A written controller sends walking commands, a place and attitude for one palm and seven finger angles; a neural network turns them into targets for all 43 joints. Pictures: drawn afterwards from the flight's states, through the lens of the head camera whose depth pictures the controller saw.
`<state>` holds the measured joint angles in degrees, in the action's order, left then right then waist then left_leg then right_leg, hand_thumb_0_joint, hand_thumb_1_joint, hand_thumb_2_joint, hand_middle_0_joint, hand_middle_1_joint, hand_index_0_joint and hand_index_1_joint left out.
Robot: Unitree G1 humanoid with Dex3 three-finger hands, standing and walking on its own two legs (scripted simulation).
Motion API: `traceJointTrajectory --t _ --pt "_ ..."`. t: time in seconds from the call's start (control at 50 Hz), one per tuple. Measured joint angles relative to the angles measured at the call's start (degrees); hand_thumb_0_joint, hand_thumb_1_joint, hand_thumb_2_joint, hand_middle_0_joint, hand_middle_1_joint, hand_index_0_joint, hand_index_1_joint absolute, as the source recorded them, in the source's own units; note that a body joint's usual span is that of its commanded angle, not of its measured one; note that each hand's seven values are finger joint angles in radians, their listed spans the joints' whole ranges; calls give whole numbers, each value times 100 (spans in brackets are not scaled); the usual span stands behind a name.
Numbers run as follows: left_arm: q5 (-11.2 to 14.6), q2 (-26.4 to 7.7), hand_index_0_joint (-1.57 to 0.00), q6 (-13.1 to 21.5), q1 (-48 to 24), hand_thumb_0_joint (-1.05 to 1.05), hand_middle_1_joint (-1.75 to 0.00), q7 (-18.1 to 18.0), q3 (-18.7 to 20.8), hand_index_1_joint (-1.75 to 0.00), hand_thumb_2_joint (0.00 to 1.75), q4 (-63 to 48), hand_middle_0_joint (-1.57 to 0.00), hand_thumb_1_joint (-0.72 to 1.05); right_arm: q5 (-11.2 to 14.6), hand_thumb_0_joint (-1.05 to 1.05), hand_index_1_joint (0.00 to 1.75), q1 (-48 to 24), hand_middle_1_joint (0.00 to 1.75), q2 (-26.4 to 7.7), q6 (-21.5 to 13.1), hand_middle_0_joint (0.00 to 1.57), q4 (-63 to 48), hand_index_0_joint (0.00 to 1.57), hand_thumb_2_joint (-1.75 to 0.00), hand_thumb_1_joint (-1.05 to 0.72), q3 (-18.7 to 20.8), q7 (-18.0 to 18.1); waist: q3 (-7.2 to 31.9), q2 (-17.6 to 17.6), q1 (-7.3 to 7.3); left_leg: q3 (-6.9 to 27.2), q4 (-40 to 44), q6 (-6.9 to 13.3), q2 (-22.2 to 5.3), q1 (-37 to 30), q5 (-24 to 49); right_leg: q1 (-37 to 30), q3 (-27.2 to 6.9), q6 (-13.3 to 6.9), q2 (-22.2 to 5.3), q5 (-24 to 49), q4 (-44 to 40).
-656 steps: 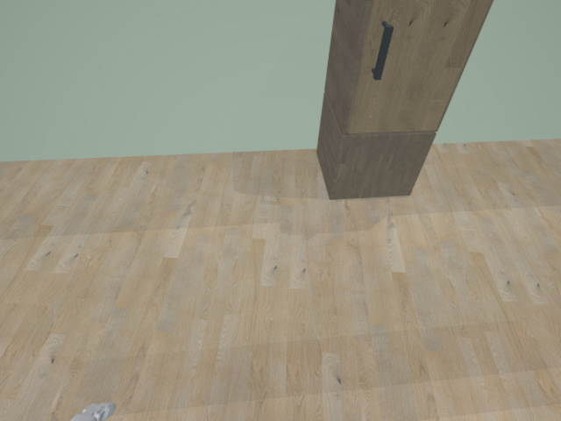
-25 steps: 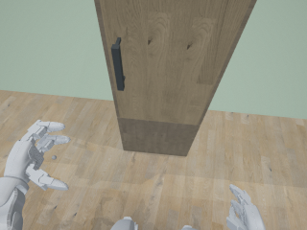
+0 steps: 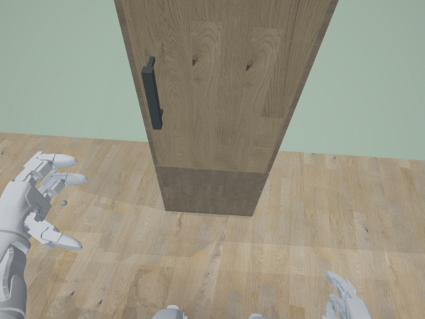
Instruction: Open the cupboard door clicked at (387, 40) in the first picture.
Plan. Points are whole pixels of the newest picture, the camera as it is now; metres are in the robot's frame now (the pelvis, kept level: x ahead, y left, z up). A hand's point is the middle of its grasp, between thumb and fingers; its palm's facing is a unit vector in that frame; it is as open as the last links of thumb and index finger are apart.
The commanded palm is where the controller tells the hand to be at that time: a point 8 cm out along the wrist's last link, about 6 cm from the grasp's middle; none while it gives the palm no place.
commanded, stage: raise the hand with hooked fingers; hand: left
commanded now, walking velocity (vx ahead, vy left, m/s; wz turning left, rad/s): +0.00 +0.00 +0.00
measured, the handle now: (154, 95) +0.59 +0.18 +0.05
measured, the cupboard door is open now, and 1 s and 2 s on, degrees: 0 0 0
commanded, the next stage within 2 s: move the hooked fingers beside the handle in 0.22 s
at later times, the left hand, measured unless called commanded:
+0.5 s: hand (68, 196) +0.30 +0.27 +0.06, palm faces +0.02 -1.00 -0.02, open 14.0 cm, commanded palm +0.29 +0.32 +0.07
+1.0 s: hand (92, 155) +0.40 +0.26 +0.06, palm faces -0.02 -1.00 +0.00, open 14.0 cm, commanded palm +0.38 +0.31 +0.06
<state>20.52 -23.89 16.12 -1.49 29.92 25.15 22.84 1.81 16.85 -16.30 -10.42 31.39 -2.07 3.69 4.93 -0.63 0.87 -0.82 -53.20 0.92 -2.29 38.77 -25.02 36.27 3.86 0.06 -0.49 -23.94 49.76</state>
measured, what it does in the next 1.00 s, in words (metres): stands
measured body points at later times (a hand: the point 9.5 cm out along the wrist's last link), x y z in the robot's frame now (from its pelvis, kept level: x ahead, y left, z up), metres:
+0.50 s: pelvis -0.01 -0.01 +0.00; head +0.05 +0.00 +0.44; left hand +0.30 +0.33 +0.07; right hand +0.15 -0.26 -0.09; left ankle +0.01 +0.11 -0.69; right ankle +0.01 -0.13 -0.69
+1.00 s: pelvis +0.00 +0.00 -0.01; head +0.09 +0.02 +0.43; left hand +0.39 +0.32 +0.06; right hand +0.08 -0.27 -0.11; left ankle +0.01 +0.11 -0.69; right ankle +0.01 -0.13 -0.69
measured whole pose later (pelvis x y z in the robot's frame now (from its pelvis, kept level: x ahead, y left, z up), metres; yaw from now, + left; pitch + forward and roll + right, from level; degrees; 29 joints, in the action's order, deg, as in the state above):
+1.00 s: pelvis +0.00 +0.00 -0.01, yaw -1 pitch +15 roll -3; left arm 14.5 -29.1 18.7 -27.7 29.2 25.9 48.0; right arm 1.5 19.6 -16.3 -5.4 34.9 -2.2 3.7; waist 5.0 0.1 3.8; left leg -0.8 -55.7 0.9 -2.7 45.3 -25.6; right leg 42.8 3.7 0.0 0.0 -24.2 52.0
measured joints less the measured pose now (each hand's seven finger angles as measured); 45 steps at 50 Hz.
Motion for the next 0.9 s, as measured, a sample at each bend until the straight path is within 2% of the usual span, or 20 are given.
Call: traceJointTrajectory --t 0.36,0.46,0.6,0.74,0.8,0.9 --pt "-4 -32 -30 43 -129 -2 -120 69 -21 -120 30 295 -30 -50 30 1 30 -96 30 58 -13 21 30 21 -90 -90 -102 76 -31 -64 -43 64 20 -44 -2 -33 80 -40 58 -49 7 38 11" --pt "-134 -105 -30 29 -693 -2 -120 60 -67 -120 30 806 -30 -50 29 1 30 -132 30 11 -28 21 107 21 -90 -90 -124 149 -82 -43 -60 122 -65 -57 13 99 84 66 113 -59 -7 18 94" --pt "-332 -301 -30 86 -1596 -2 -120 88 -74 -120 30 1403 -30 -50 8 1 30 -139 30 6 6 21 234 21 -90 -90 -115 168 -134 26 67 119 -166 -68 -21 327 65 301 104 -79 24 17 183" --pt "-380 -496 -30 -46 -1848 -2 -120 57 153 -120 30 1862 -30 -50 5 1 30 112 30 -1 210 21 170 21 -90 -90 -69 58 1 43 239 -20 -122 -49 -64 371 9 420 -36 -51 63 5 168" --pt "-436 -526 -30 -22 -1884 -2 -120 -28 175 -120 30 1951 -30 -49 1 1 30 234 30 -25 284 21 146 21 -90 -90 -24 18 4 24 255 -38 -123 -34 -66 413 -6 463 -55 -36 65 2 157" --pt "-490 -478 -30 204 -2122 -2 -120 -70 158 -120 30 2066 -30 -50 -20 1 30 313 30 -30 403 21 253 21 -90 -90 7 -9 -11 40 243 -28 -174 -14 -58 521 -32 550 -47 -18 57 -10 178"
